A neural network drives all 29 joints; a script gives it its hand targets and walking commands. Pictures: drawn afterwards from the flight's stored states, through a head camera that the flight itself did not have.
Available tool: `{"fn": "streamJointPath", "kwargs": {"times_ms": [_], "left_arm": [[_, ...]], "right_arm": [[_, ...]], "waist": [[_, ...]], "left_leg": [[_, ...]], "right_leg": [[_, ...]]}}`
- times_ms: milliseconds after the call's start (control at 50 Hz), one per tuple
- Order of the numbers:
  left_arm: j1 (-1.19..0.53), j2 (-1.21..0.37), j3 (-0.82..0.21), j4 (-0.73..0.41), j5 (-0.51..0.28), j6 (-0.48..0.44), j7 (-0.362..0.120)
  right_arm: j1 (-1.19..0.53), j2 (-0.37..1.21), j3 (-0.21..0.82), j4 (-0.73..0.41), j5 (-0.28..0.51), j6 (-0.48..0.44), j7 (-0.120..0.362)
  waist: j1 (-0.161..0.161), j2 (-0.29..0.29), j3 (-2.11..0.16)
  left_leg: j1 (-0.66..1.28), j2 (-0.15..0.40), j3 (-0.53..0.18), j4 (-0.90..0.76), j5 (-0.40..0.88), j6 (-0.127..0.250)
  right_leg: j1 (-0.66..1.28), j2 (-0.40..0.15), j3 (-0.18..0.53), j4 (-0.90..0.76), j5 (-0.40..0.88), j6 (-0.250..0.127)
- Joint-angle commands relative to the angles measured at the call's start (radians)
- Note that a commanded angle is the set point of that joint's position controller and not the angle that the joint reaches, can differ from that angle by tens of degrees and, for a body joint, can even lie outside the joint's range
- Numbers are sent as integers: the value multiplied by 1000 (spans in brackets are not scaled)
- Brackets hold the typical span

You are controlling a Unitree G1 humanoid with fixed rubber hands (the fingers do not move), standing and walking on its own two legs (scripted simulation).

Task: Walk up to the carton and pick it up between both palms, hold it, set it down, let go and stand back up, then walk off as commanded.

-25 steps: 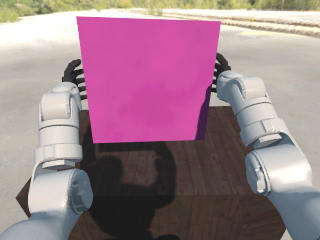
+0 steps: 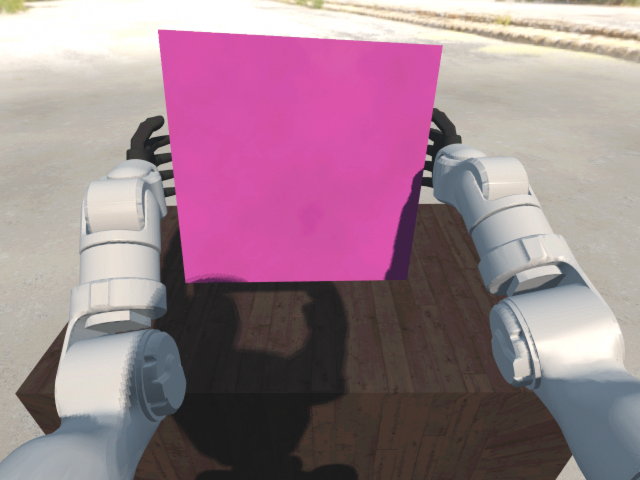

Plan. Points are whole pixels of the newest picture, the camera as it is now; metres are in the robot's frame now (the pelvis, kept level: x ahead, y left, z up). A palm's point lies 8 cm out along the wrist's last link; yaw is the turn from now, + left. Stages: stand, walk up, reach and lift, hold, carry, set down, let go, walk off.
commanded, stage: hold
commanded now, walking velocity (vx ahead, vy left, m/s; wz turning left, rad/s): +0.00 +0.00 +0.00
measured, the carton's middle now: (295, 150) +0.47 +0.01 +0.28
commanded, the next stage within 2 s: none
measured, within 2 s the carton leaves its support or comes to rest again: neither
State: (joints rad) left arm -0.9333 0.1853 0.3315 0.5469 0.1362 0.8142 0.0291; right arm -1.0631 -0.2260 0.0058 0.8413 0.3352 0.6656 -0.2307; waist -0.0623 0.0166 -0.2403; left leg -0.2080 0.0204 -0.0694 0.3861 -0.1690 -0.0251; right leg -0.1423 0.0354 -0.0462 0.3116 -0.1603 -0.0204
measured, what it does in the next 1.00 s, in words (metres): stands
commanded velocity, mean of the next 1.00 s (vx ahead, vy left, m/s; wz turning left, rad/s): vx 0.00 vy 0.00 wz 0.00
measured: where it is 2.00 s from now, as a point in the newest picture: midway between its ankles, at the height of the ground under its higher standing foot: outside the picture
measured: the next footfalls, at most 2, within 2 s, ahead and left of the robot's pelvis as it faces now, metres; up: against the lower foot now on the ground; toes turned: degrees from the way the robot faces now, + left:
none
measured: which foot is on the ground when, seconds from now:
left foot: down 0.00-1.00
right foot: down 0.00-1.00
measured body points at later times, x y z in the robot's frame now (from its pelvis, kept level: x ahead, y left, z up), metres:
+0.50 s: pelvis -0.02 +0.00 +0.00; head -0.13 +0.00 +0.43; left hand +0.35 +0.19 +0.30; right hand +0.35 -0.17 +0.30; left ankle +0.02 +0.13 -0.75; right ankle +0.00 -0.10 -0.75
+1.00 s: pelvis -0.01 +0.00 +0.00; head -0.10 +0.01 +0.44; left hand +0.39 +0.18 +0.28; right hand +0.38 -0.18 +0.28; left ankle +0.02 +0.13 -0.75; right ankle +0.00 -0.10 -0.75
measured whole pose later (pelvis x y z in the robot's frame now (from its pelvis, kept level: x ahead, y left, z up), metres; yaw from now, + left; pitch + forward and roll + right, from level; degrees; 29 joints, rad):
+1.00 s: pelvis -0.01 +0.00 +0.00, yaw +0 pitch -1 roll -1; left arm -0.96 0.19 0.33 0.62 0.14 0.78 0.02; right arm -1.08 -0.23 0.00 0.87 0.33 0.65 -0.21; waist -0.06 0.02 -0.22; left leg -0.21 0.02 -0.07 0.39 -0.16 -0.03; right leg -0.15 0.04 -0.05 0.32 -0.15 -0.02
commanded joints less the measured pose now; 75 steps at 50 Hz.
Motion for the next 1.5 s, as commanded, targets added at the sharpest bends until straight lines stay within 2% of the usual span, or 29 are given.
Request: {"fn": "streamJointPath", "kwargs": {"times_ms": [0,40,80,160,260,360,440,580,640,740,940,1020,1080,1140,1220,1340,1480], "left_arm": [[-733,-533,-336,-374,-226,-22,-188],[-678,-513,-298,-355,-185,9,-213],[-658,-511,-275,-330,-152,32,-241],[-731,-531,-278,-302,-143,35,-273],[-872,-556,-318,-326,-190,-8,-253],[-933,-574,-329,-243,-208,-46,-230],[-935,-556,-290,-134,-185,-65,-227],[-929,-495,-186,16,-118,-79,-264],[-971,-500,-191,28,-132,-97,-261],[-1011,-538,-258,-42,-192,-128,-223],[-925,-594,-401,-343,-292,-111,-164],[-843,-564,-377,-392,-274,-71,-166],[-744,-527,-324,-374,-221,-22,-192],[-682,-508,-279,-347,-163,23,-234],[-724,-528,-277,-307,-142,37,-276],[-891,-561,-322,-327,-189,-9,-257],[-948,-572,-312,-179,-194,-58,-234]], "right_arm": [[-795,551,246,-552,308,3,133],[-754,523,236,-512,306,30,124],[-750,510,221,-469,296,50,124],[-832,516,179,-436,276,56,139],[-890,563,147,-424,254,33,171],[-940,586,102,-362,200,0,200],[-943,591,70,-277,143,-17,220],[-941,565,8,-141,65,-30,245],[-982,577,7,-142,65,-48,253],[-1009,611,52,-202,102,-82,247],[-904,613,210,-481,249,-70,186],[-855,589,249,-555,301,-33,152],[-784,545,244,-527,310,7,131],[-739,510,220,-460,298,46,124],[-810,506,176,-420,273,60,138],[-883,556,134,-395,248,32,178],[-945,581,72,-297,163,-12,217]], "waist": [[-8,41,-404],[-9,49,-327],[-13,51,-257],[-13,55,-213],[-2,58,-276],[0,41,-276],[-1,18,-216],[4,4,-87],[11,6,-105],[16,8,-219],[-7,27,-490],[-6,35,-491],[-9,45,-397],[-18,59,-279],[-23,62,-209],[-10,73,-270],[-8,35,-243]], "left_leg": [[189,-70,-2,25,411,-39],[186,-65,-1,15,404,-41],[176,-58,-1,-2,373,-41],[129,-44,1,-30,302,-43],[97,-36,-2,-44,257,-37],[38,-28,-3,-81,115,-18],[-21,-24,-1,-111,-13,10],[-109,-18,1,-150,-186,49],[-118,-20,5,-147,-189,51],[-48,-36,17,-108,-64,33],[158,-59,2,-5,279,-17],[189,-71,-1,28,390,-32],[194,-70,-2,26,416,-39],[185,-59,-2,4,388,-44],[138,-43,0,-28,315,-47],[92,-31,-4,-51,254,-44],[-4,-20,-4,-107,36,-5]], "right_leg": [[252,38,96,-4,544,55],[256,37,95,-9,540,55],[244,36,94,-23,483,49],[203,36,94,-41,341,26],[163,39,88,-41,238,6],[110,36,77,-53,80,-6],[88,41,72,-56,-32,-7],[52,50,70,-59,-202,-8],[38,49,72,-58,-207,-8],[32,39,76,-64,-114,-6],[152,41,80,-32,301,29],[223,39,92,-6,490,50],[253,37,95,-3,551,57],[248,37,94,-18,501,50],[213,36,95,-39,359,27],[165,39,88,-41,226,0],[110,40,70,-53,21,-9]]}}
